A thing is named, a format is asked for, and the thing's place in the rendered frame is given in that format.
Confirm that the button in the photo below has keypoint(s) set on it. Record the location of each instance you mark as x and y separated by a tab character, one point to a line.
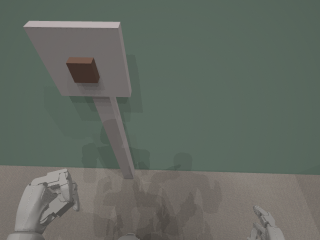
83	69

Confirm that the panel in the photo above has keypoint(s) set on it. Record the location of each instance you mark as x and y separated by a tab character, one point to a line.
56	41

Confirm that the robot left hand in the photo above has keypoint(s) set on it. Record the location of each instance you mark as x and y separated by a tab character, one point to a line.
32	213

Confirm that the robot right hand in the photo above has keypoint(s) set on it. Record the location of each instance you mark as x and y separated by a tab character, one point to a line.
271	231

